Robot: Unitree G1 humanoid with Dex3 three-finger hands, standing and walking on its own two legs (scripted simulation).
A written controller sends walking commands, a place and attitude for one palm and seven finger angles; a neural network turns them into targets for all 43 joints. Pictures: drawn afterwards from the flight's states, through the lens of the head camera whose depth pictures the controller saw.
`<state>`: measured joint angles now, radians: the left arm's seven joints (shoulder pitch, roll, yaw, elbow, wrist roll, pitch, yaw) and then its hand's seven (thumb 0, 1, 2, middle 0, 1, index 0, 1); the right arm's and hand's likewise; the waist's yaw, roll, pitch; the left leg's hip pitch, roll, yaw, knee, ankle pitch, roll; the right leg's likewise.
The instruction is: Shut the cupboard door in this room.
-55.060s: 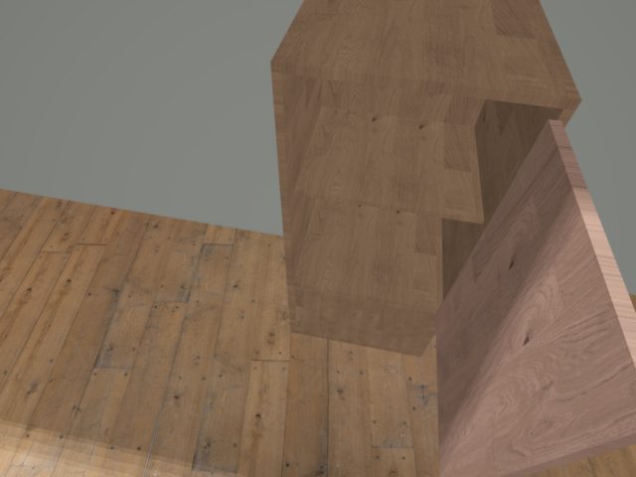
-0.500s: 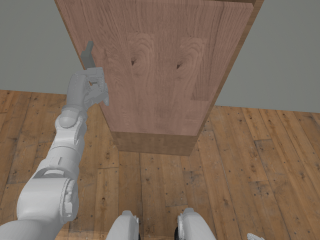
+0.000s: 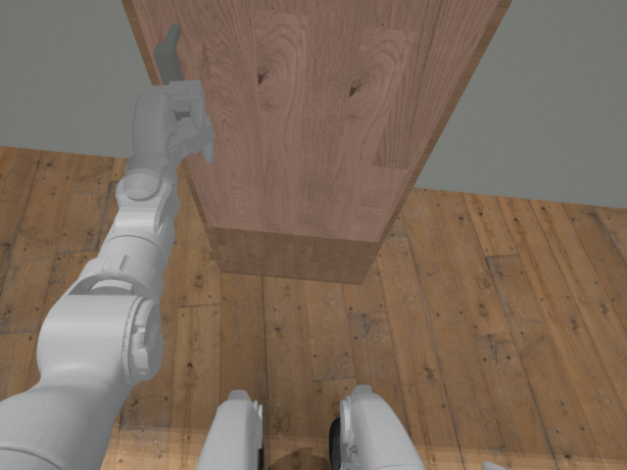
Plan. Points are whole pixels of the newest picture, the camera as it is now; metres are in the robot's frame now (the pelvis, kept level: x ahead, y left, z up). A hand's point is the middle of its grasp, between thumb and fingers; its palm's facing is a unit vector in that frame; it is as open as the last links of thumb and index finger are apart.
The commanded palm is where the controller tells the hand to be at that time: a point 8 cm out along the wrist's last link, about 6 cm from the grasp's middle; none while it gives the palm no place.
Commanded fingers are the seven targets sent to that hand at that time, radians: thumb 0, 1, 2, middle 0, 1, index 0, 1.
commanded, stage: pull the fist back off the door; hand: left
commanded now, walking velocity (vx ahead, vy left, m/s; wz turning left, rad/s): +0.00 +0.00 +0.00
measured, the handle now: (182, 88) +0.58 +0.15 +0.09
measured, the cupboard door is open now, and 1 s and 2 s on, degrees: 0 0 0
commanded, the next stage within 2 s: draw the hand back to the body in 0.76 s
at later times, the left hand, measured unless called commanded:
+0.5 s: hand (216, 150) +0.48 +0.10 +0.08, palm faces +0.01 -1.00 -0.01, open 3.1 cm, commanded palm +0.44 +0.15 +0.09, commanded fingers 0.00 0.90 0.90 -1.30 -1.50 -1.30 -1.50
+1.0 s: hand (201, 184) +0.42 +0.11 +0.10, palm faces -0.02 -1.00 -0.01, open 3.1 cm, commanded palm +0.38 +0.17 +0.12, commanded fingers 0.00 0.90 0.90 -1.30 -1.50 -1.30 -1.50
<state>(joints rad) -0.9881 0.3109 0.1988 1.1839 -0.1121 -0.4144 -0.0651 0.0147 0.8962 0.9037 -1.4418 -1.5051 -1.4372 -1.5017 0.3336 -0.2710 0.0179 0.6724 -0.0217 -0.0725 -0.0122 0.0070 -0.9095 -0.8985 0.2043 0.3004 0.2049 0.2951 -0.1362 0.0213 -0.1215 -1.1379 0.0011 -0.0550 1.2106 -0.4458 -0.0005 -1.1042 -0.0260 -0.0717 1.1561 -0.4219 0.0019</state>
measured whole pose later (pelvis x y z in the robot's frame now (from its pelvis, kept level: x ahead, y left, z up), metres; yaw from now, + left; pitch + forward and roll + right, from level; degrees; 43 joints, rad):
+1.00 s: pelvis +0.05 -0.01 +0.04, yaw -1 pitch +14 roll -1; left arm -0.29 0.15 0.07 0.50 -0.14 -0.38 -0.04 0.02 0.89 0.90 -1.30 -1.50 -1.30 -1.50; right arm 0.19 -0.23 0.00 0.55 0.01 -0.01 -0.01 0.01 -0.91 -0.90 0.20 0.30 0.20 0.30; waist -0.01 0.02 -0.11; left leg -0.79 0.01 -0.02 1.04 -0.49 -0.01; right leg -0.79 -0.01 -0.03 1.03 -0.47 0.00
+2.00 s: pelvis +0.07 +0.00 +0.11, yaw -1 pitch -4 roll +0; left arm 0.41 0.33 0.27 -0.35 -0.07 -0.01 0.10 0.01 0.89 0.90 -0.55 -0.68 -0.55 -0.68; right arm 0.20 -0.22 0.05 0.61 0.01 -0.10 -0.08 0.01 -0.91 -0.90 0.20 0.30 0.21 0.30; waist 0.07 0.07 0.00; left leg -0.12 -0.01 0.00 0.45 -0.27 0.01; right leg -0.12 -0.03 -0.02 0.44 -0.25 0.02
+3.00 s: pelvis +0.04 +0.02 +0.11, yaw -2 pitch +0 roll +0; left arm 0.54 0.42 0.40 -0.43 -0.07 -0.13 0.13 0.01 0.89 0.90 -0.21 -0.31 -0.21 -0.30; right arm 0.19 -0.24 -0.02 0.56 0.02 0.01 -0.10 0.01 -0.91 -0.90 0.20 0.30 0.20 0.30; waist 0.01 0.03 -0.02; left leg -0.27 -0.02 0.03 0.50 -0.23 0.03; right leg -0.28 -0.04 0.00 0.48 -0.20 0.04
